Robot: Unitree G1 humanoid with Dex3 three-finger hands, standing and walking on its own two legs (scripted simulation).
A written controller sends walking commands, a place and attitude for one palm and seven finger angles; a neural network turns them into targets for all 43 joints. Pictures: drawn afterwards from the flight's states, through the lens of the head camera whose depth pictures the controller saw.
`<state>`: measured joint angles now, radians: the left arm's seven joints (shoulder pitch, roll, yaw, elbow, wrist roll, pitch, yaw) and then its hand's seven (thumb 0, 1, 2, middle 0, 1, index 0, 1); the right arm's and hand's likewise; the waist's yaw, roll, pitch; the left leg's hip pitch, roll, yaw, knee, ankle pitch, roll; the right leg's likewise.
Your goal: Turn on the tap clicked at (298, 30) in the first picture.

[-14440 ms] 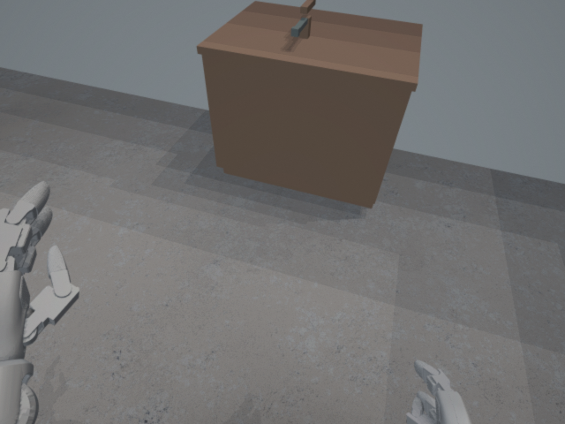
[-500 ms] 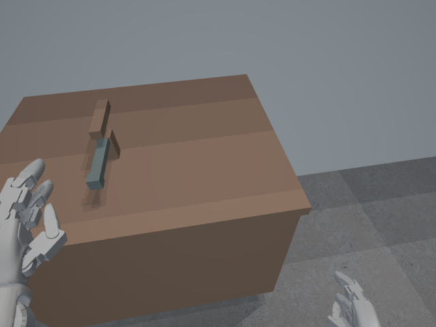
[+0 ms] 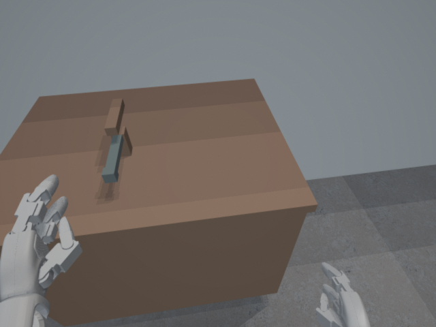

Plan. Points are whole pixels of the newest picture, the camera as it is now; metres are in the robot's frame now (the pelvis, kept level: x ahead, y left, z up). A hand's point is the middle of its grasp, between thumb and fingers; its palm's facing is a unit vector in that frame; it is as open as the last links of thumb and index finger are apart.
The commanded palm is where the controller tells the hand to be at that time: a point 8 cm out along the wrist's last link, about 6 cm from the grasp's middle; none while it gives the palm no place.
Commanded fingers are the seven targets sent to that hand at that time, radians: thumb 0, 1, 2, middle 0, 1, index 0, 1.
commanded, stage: turn the palm inward beside the body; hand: left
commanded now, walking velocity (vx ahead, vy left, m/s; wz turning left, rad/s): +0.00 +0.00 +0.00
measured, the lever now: (110, 174) +0.41 +0.31 +0.03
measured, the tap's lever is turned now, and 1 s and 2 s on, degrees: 0 0 0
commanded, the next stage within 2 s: reach beside the lever's end, fingers flat in 0.66 s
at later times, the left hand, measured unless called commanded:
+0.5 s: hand (81, 246) +0.19 +0.22 +0.14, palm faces +0.43 -0.89 -0.13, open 7.4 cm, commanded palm +0.13 +0.27 +0.15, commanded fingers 0.00 0.90 0.90 -0.20 -0.30 -0.20 -0.30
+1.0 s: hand (80, 240) +0.20 +0.24 +0.12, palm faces +0.47 -0.87 -0.13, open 7.4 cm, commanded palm +0.16 +0.28 +0.13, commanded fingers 0.00 0.90 0.90 -0.20 -0.30 -0.20 -0.30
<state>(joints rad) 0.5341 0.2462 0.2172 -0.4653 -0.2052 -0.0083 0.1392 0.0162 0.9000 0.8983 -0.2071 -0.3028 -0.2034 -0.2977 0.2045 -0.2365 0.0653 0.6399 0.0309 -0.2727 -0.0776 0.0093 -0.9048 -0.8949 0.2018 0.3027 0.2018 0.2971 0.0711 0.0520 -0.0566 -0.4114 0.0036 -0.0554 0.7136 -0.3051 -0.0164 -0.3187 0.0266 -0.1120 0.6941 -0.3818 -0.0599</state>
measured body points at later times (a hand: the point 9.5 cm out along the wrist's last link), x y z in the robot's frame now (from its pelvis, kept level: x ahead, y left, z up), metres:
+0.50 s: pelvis +0.01 +0.00 +0.00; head -0.01 -0.02 +0.45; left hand +0.16 +0.27 +0.14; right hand +0.20 -0.22 -0.07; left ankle +0.04 +0.13 -0.72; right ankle +0.00 -0.08 -0.72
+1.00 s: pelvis +0.01 -0.01 +0.00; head +0.00 -0.03 +0.45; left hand +0.17 +0.28 +0.13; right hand +0.20 -0.23 -0.07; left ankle +0.04 +0.13 -0.72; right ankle +0.00 -0.08 -0.72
